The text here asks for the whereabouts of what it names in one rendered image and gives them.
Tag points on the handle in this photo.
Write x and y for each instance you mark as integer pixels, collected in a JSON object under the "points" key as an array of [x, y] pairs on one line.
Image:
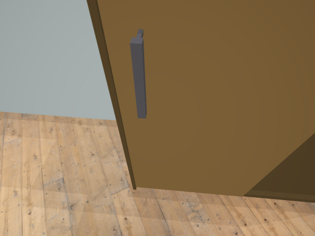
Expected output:
{"points": [[138, 66]]}

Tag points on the wardrobe door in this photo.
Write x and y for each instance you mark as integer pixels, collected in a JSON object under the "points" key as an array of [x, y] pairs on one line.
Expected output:
{"points": [[230, 88], [296, 174]]}

